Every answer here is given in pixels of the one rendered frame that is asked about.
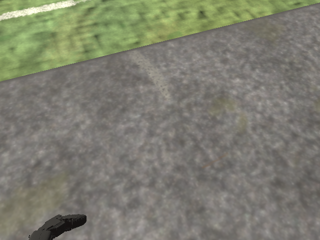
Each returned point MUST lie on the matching robot left hand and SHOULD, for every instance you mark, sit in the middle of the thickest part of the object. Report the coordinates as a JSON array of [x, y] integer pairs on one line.
[[58, 225]]

